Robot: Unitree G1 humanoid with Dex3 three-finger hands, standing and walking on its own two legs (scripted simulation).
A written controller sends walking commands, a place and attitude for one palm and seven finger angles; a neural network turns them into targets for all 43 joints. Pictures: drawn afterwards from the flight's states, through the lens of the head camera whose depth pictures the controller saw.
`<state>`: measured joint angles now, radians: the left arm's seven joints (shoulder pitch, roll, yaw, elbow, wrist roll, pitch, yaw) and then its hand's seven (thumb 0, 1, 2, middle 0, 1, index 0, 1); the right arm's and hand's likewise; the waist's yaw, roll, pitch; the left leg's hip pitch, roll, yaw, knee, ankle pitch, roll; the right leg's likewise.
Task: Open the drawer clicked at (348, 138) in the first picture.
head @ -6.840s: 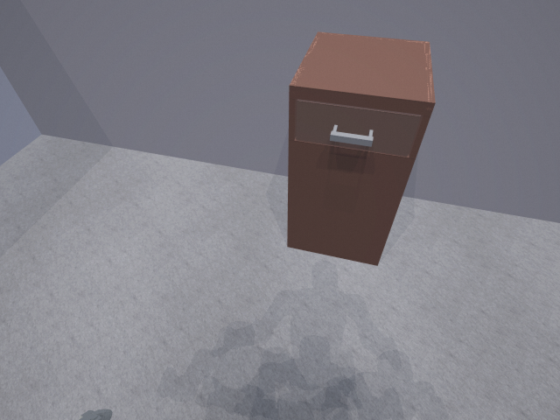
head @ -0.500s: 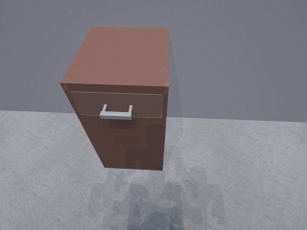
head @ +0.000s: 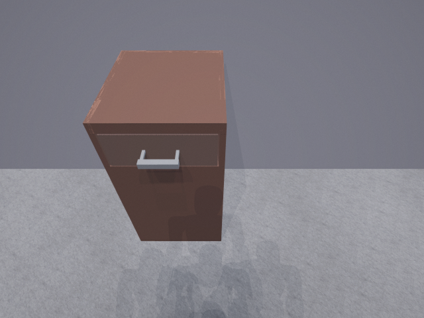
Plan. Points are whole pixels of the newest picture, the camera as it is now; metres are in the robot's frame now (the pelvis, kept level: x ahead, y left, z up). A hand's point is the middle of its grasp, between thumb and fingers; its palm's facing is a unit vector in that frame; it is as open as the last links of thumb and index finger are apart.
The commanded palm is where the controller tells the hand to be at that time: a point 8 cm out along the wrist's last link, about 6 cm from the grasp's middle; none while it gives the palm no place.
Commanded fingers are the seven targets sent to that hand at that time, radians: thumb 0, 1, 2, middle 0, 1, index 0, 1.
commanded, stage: come to a stop and stand still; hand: left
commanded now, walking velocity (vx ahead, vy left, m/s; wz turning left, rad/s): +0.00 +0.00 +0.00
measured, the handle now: (159, 158) +0.57 +0.20 -0.11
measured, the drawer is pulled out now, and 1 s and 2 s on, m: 0.00 0.00 0.00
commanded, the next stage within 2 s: look again from close up in 0.22 s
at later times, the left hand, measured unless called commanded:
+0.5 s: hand out of the picture -0.01 +0.17 -0.18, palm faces +0.01 -0.98 -0.19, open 7.3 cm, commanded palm none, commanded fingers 0.00 0.90 0.90 -0.20 -0.30 -0.20 -0.30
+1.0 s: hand out of the picture +0.09 +0.21 -0.14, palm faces -0.09 -0.91 -0.41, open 7.4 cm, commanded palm +0.12 +0.25 -0.06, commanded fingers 0.00 0.76 0.84 -0.21 -0.39 -0.21 -0.39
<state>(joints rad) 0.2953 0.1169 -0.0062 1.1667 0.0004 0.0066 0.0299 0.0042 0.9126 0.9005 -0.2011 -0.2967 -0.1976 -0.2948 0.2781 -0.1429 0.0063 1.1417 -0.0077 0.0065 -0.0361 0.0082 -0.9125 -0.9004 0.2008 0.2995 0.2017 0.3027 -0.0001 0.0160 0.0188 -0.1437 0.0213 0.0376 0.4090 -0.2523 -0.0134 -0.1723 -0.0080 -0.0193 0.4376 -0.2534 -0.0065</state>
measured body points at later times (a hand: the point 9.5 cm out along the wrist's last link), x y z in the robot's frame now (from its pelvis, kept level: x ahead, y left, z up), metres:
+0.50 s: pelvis +0.00 +0.01 -0.01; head +0.01 +0.00 +0.44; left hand +0.00 +0.23 -0.17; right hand -0.01 -0.21 -0.17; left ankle -0.02 +0.13 -0.74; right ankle -0.01 -0.11 -0.74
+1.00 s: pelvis +0.01 +0.02 -0.01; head +0.03 +0.02 +0.44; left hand +0.10 +0.26 -0.11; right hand +0.05 -0.21 -0.15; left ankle -0.02 +0.13 -0.74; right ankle -0.01 -0.10 -0.74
